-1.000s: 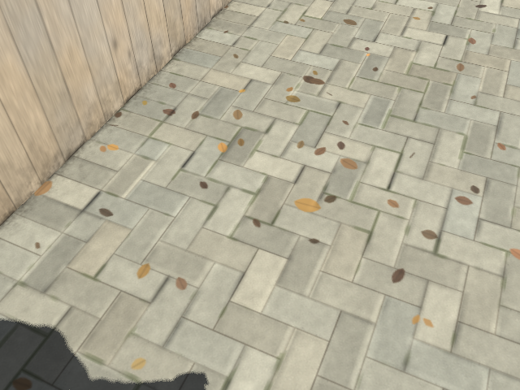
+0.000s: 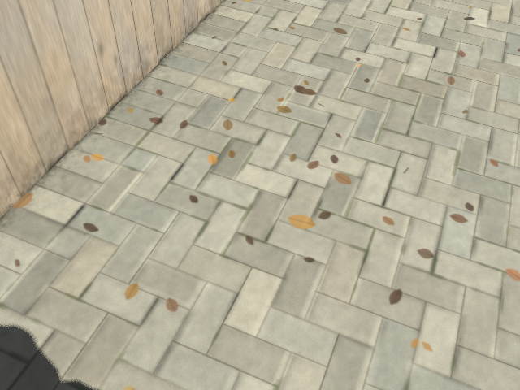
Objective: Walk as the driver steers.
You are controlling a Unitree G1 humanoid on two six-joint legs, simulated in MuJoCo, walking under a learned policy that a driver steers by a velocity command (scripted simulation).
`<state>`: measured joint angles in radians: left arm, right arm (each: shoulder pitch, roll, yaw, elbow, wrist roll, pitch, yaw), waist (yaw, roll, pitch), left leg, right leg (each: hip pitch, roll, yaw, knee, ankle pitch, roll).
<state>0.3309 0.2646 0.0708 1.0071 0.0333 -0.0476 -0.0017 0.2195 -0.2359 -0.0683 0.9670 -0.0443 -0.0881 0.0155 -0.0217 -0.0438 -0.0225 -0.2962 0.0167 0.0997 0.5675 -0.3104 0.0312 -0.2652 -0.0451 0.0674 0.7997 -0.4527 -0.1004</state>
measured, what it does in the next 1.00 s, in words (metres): walks ahead, turning right: right foot, then left foot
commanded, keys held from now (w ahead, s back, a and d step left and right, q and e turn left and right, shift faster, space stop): w+shift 0.02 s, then w+e+shift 0.62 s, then w+shift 0.36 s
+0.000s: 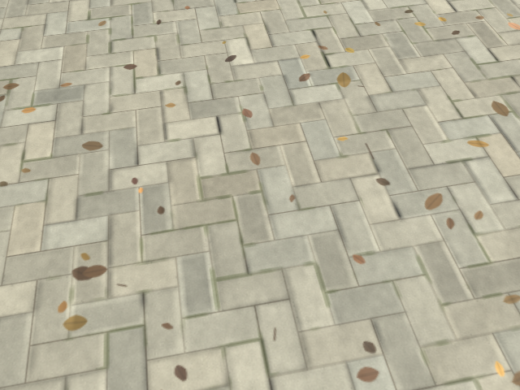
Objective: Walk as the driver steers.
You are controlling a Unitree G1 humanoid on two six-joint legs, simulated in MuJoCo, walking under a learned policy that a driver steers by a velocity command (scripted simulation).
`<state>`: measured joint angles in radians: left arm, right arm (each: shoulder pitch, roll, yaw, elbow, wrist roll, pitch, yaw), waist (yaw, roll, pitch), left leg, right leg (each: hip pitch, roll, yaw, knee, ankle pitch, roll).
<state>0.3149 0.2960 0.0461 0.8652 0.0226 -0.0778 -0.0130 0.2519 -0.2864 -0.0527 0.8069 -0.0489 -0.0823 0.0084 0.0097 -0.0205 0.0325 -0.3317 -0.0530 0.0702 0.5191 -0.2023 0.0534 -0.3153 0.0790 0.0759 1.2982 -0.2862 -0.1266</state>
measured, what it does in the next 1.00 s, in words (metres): walks ahead, turning left: right foot, then left foot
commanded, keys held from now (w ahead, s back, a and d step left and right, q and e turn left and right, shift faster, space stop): w+shift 0.26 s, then w+q+shift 0.56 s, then w+shift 0.18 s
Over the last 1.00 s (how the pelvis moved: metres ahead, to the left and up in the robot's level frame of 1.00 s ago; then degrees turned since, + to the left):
0.78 -0.20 0.00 -36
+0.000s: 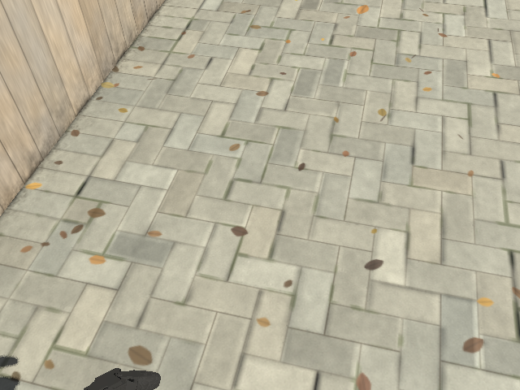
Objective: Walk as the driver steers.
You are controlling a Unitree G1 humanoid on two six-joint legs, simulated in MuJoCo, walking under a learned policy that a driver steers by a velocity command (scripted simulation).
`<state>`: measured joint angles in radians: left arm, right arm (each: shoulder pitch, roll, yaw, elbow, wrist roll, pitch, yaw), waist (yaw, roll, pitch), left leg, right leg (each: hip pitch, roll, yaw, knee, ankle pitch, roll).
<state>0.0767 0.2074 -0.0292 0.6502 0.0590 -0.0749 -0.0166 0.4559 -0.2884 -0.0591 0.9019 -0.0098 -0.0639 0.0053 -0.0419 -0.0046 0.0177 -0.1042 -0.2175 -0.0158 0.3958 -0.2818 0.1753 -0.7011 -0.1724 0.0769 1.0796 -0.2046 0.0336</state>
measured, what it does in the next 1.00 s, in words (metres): walks ahead: right foot, then left foot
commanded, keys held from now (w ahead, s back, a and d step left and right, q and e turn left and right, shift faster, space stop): w+shift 0.58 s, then w+e+shift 0.42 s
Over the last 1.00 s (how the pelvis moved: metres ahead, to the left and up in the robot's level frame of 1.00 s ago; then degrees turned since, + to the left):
0.95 0.07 0.00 28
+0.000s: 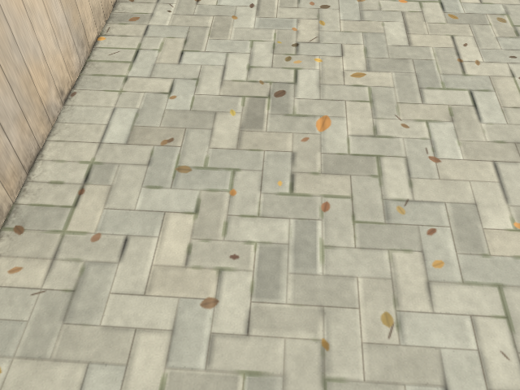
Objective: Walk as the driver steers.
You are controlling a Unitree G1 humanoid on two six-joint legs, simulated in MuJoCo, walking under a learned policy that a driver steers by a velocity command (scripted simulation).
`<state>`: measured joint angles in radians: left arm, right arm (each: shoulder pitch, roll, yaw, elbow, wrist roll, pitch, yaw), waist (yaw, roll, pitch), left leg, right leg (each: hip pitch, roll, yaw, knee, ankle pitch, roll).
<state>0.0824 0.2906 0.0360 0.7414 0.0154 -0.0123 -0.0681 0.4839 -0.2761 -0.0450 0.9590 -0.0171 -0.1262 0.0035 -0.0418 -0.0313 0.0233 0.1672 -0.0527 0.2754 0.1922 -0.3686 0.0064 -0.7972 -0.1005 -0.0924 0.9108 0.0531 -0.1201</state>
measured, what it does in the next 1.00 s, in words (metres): walks ahead, turning right: right foot, then left foot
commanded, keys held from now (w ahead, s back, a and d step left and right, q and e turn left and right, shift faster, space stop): w+e+shift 0.28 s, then w+shift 0.72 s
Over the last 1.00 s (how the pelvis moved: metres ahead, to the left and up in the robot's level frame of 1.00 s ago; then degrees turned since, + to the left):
0.96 -0.04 0.00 -10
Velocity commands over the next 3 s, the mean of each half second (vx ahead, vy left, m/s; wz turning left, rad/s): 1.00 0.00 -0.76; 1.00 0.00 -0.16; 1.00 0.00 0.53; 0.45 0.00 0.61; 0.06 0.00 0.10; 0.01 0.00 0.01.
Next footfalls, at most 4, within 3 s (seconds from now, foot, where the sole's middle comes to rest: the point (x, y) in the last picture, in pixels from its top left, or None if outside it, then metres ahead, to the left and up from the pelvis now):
0.12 right None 0.32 -0.05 -0.76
0.54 left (263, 287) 0.78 -0.01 -0.76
1.00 right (373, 202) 1.07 -0.38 -0.76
1.46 left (358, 110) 1.54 -0.41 -0.76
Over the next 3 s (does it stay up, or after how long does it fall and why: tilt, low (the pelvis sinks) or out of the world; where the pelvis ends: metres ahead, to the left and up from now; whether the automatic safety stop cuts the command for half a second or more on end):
stays up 1.81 -0.45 0.01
